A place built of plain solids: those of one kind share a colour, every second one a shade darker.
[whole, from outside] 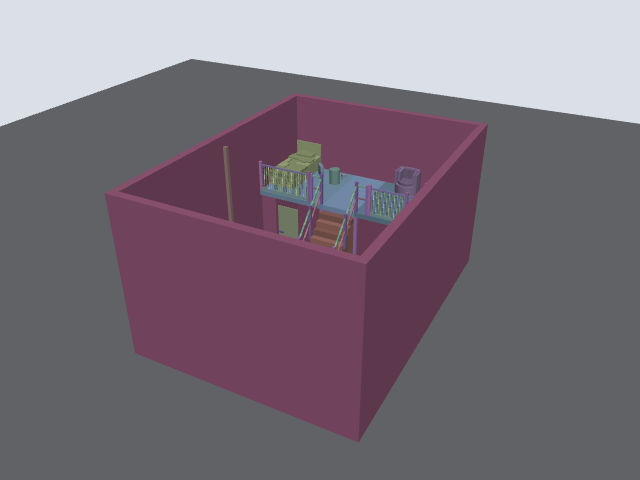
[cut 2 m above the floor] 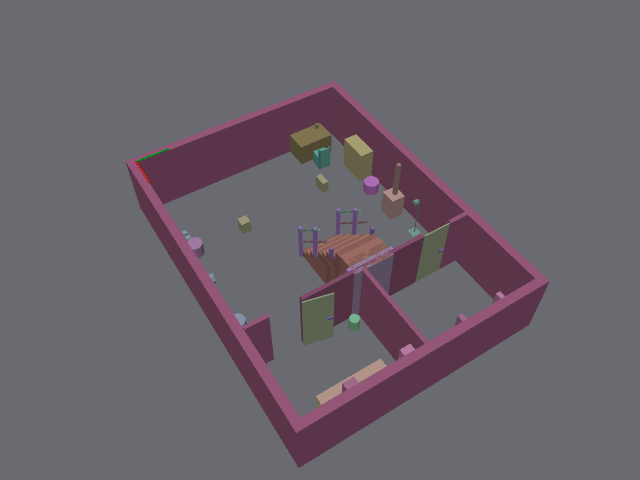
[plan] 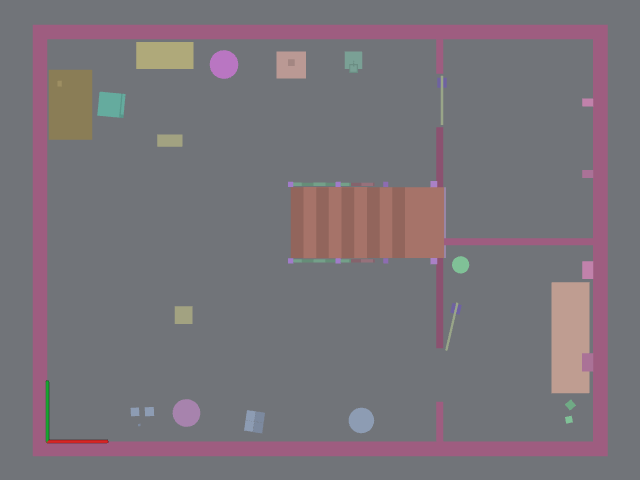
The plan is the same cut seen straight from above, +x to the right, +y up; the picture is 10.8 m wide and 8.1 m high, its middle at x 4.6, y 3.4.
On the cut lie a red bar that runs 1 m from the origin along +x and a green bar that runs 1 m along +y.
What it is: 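A dwelling of one tall room, 9.2 x 6.8 m inside and 5.1 m high, with a sleeping gallery 2.57 m up across one short end and a free-standing straight stair of 12 risers to it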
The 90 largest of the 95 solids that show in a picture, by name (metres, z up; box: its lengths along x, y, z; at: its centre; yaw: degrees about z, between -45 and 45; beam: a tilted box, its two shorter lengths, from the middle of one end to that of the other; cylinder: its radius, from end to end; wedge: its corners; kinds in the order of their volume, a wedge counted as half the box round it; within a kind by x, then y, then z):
{
 "wall_1": {"box": [0.25, 7.28, 5.3], "at": [-0.12, 3.39, 2.6]},
 "wall_2": {"box": [9.71, 0.25, 5.3], "at": [4.6, -0.12, 2.6]},
 "wall_3": {"box": [9.71, 0.25, 5.3], "at": [4.6, 6.91, 2.6]},
 "wall_4": {"box": [0.12, 0.67, 2.47], "at": [6.62, 0.34, 1.18]},
 "wall_5": {"box": [0.12, 3.73, 2.47], "at": [6.62, 3.44, 1.18]},
 "wall_6": {"box": [0.12, 0.58, 2.47], "at": [6.62, 6.5, 1.18]},
 "wall_7": {"box": [2.53, 0.12, 2.47], "at": [7.94, 3.37, 1.18]},
 "wall_8": {"box": [0.25, 7.28, 5.3], "at": [9.33, 3.39, 2.6]},
 "step_1": {"box": [0.66, 1.2, 0.26], "at": [4.44, 3.69, 0.08]},
 "step_2": {"box": [0.66, 1.2, 0.48], "at": [4.65, 3.69, 0.19]},
 "step_3": {"box": [0.66, 1.2, 0.69], "at": [4.86, 3.69, 0.3]},
 "step_4": {"box": [0.66, 1.2, 0.91], "at": [5.08, 3.69, 0.4]},
 "step_5": {"box": [0.66, 1.2, 1.12], "at": [5.29, 3.69, 0.51]},
 "step_6": {"box": [0.66, 1.2, 1.33], "at": [5.51, 3.69, 0.62]},
 "step_7": {"box": [0.66, 1.2, 1.55], "at": [5.72, 3.69, 0.72]},
 "step_8": {"box": [0.66, 1.2, 1.76], "at": [5.93, 3.69, 0.83]},
 "step_9": {"box": [0.66, 1.2, 1.98], "at": [6.15, 3.69, 0.94]},
 "step_10": {"box": [0.66, 1.2, 2.19], "at": [6.36, 3.69, 1.04]},
 "step_11": {"box": [0.47, 1.2, 2.4], "at": [6.48, 3.69, 1.15]},
 "upper_floor_1": {"box": [2.87, 3.23, 0.18], "at": [7.9, 1.49, 2.48]},
 "upper_floor_2": {"box": [2.87, 2.63, 0.18], "at": [7.9, 5.6, 2.48]},
 "bedstead_gallery_bed_1": {"box": [1.05, 1.05, 0.55], "at": [7.62, 6.29, 2.79]},
 "bedstead_gallery_bed_2": {"box": [0.4, 0.33, 0.6], "at": [7.79, 6.58, 2.82]},
 "bedstead_gallery_bed_3": {"box": [2.08, 1.05, 0.44], "at": [8.13, 6.29, 2.74]},
 "bedstead_gallery_bed_4": {"box": [0.4, 0.5, 0.6], "at": [8.59, 6.04, 2.82]},
 "bedstead_gallery_bed_5": {"box": [0.35, 0.5, 0.6], "at": [8.64, 6.54, 2.82]},
 "bedstead_gallery_bed_6": {"box": [1.02, 0.52, 0.55], "at": [8.65, 6.03, 2.79]},
 "bedstead_gallery_bed_7": {"box": [0.4, 0.65, 0.65], "at": [8.97, 6.29, 2.84]},
 "bedstead_gallery_bed_8": {"box": [0.1, 1.05, 1.02], "at": [9.22, 6.29, 3.03]},
 "head_base_1": {"box": [0.27, 1.2, 2.52], "at": [6.59, 3.69, 1.21]},
 "slotfit_loft_table_1": {"box": [0.74, 1.19, 0.8], "at": [0.39, 5.68, 0.35]},
 "upper_floor_head_1": {"box": [2.75, 1.2, 0.18], "at": [7.83, 3.69, 2.48]},
 "slotfit_gallery_seat_1": {"box": [0.3, 0.17, 0.85], "at": [8.67, 1.78, 2.94]},
 "slotfit_gallery_seat_2": {"cylinder": 0.3, "from": [8.69, 2.1, 2.52], "to": [8.69, 2.1, 3.03]},
 "slotfit_gallery_seat_3": {"box": [0.28, 0.2, 0.85], "at": [8.71, 2.42, 2.94]},
 "slotfit_gallery_seat_4": {"cylinder": 0.4, "from": [8.72, 2.1, 2.52], "to": [8.72, 2.1, 2.93]},
 "slotfit_gallery_seat_5": {"box": [0.25, 0.2, 0.85], "at": [8.99, 2.22, 2.94]},
 "slotfit_gallery_seat_6": {"box": [0.23, 0.2, 0.85], "at": [9.01, 2.02, 2.94]},
 "slotfit_storage_1": {"box": [0.97, 0.46, 1.15], "at": [1.98, 6.51, 0.53]},
 "curtains_1": {"box": [0.19, 0.31, 2.25], "at": [9.12, 1.34, 1.19]},
 "curtains_2": {"box": [0.19, 0.31, 2.25], "at": [9.12, 2.89, 1.19]},
 "curtains_3": {"box": [0.19, 0.14, 2.27], "at": [9.12, 4.51, 1.2]},
 "curtains_4": {"box": [0.19, 0.14, 2.27], "at": [9.12, 5.72, 1.2]},
 "stove_1": {"box": [0.5, 0.46, 0.85], "at": [4.12, 6.35, 0.38]},
 "stove_2": {"box": [0.12, 0.12, 4.31], "at": [4.12, 6.39, 2.94]},
 "doorleaf_door_1": {"box": [0.043, 0.83, 2.07], "at": [6.66, 5.76, 0.99]},
 "doorleaf_door_2": {"box": [0.042, 0.83, 2.08], "at": [6.82, 1.94, 0.99], "yaw": -13.1},
 "slotfit_loft_chair_1": {"box": [0.42, 0.41, 0.51], "at": [1.07, 5.68, 0.21], "yaw": -5.3},
 "slotfit_loft_chair_2": {"box": [0.05, 0.3, 0.84], "at": [1.28, 5.67, 0.37], "yaw": -5.3},
 "guard_post_1": {"box": [0.09, 0.09, 1.31], "at": [4.1, 3.05, 0.6]},
 "guard_post_2": {"box": [0.09, 0.09, 1.31], "at": [4.1, 4.34, 0.6]},
 "guard_post_3": {"box": [0.09, 0.09, 1.28], "at": [4.91, 3.05, 1.42]},
 "guard_post_4": {"box": [0.09, 0.09, 1.28], "at": [4.91, 4.34, 1.42]},
 "guard_post_5": {"box": [0.09, 0.09, 1.28], "at": [5.71, 3.05, 2.22]},
 "guard_post_6": {"box": [0.09, 0.09, 1.28], "at": [5.71, 4.34, 2.22]},
 "guard_post_7": {"box": [0.09, 0.09, 1.1], "at": [6.51, 2.66, 3.07]},
 "guard_post_8": {"box": [0.09, 0.09, 1.15], "at": [6.51, 3.05, 3.09]},
 "guard_post_9": {"box": [0.09, 0.09, 1.15], "at": [6.51, 4.34, 3.09]},
 "guard_post_10": {"box": [0.09, 0.09, 1.1], "at": [6.51, 4.72, 3.07]},
 "slotfit_known_1": {"box": [0.43, 0.21, 0.46], "at": [2.07, 5.08, 0.18]},
 "slotfit_known_2": {"box": [0.3, 0.3, 0.46], "at": [2.3, 2.13, 0.18]},
 "slotfit_seat_1": {"cylinder": 0.23, "from": [2.35, 0.48, -0.05], "to": [2.35, 0.48, 0.42]},
 "slotfit_corner_1": {"cylinder": 0.24, "from": [2.98, 6.36, -0.05], "to": [2.98, 6.36, 0.39]},
 "clutter_clhall_1": {"box": [0.14, 0.14, 0.1], "at": [1.48, 0.5, 0.0], "yaw": 2.6},
 "clutter_clhall_2": {"box": [0.16, 0.16, 0.11], "at": [1.72, 0.5, 0.01], "yaw": 2.6},
 "clutter_clhall_3": {"box": [0.15, 0.17, 0.15], "at": [3.4, 0.26, 0.02], "yaw": -7.9},
 "clutter_clhall_4": {"box": [0.15, 0.17, 0.15], "at": [3.43, 0.43, 0.02], "yaw": -7.9},
 "clutter_clhall_5": {"box": [0.16, 0.18, 0.15], "at": [3.56, 0.23, 0.02], "yaw": -7.9},
 "clutter_clhall_6": {"box": [0.16, 0.17, 0.15], "at": [3.58, 0.41, 0.02], "yaw": -7.9},
 "clutter_clhall_7": {"cylinder": 0.22, "from": [5.3, 0.35, -0.05], "to": [5.3, 0.35, 0.3]},
 "slotfit_hallpiece_corner_1": {"box": [0.3, 0.3, 0.07], "at": [5.17, 6.43, -0.01]},
 "slotfit_hallpiece_corner_2": {"cylinder": 0.19, "from": [8.26, 4.72, 2.52], "to": [8.26, 4.72, 3.1]},
 "kitchen_units_worktop_1": {"box": [0.64, 1.88, 0.04], "at": [8.83, 1.75, 0.86]},
 "gal_guard_newel_1": {"box": [0.09, 0.09, 1.15], "at": [6.51, 1.31, 3.09]},
 "gal_guard_newel_2": {"box": [0.09, 0.09, 1.15], "at": [6.51, 2.57, 3.09]},
 "gal_guard_newel_3": {"box": [0.09, 0.09, 1.15], "at": [6.51, 4.81, 3.09]},
 "gal_guard_newel_4": {"box": [0.09, 0.09, 1.15], "at": [6.51, 6.74, 3.09]},
 "clutter_kitchen_1": {"cylinder": 0.14, "from": [6.97, 2.98, -0.05], "to": [6.97, 2.98, 0.42]},
 "clutter_kitchen_2": {"box": [0.12, 0.12, 0.12], "at": [8.8, 0.37, 0.01], "yaw": 12.6},
 "clutter_kitchen_3": {"box": [0.14, 0.14, 0.1], "at": [8.83, 0.62, 0.0], "yaw": 39.1},
 "post_1": {"box": [0.12, 0.11, 2.45], "at": [6.52, 3.05, 1.17]},
 "gal_guard_board_1": {"box": [0.04, 1.26, 0.15], "at": [6.51, 1.94, 2.59]},
 "gal_guard_board_2": {"box": [0.04, 1.93, 0.15], "at": [6.51, 5.78, 2.59]},
 "gal_guard_rail_1": {"box": [0.06, 1.26, 0.044], "at": [6.51, 1.94, 3.55]},
 "gal_guard_rail_2": {"box": [0.06, 1.93, 0.044], "at": [6.51, 5.78, 3.55]},
 "doorfit_door_1": {"box": [0.16, 0.17, 0.06], "at": [6.66, 6.05, 0.98]},
 "doorfit_door_2": {"box": [0.16, 0.17, 0.06], "at": [6.9, 2.24, 1.02], "yaw": -13.1},
 "guard_rail_1": {"beam": [0.06, 0.044], "from": [4.3, 3.05, 1.33], "to": [4.51, 3.05, 1.53]},
 "guard_rail_2": {"beam": [0.06, 0.044], "from": [4.5, 3.05, 1.53], "to": [4.71, 3.05, 1.73]},
 "guard_knee_1": {"beam": [0.06, 0.044], "from": [5.31, 4.34, 1.86], "to": [5.51, 4.34, 2.06]}
}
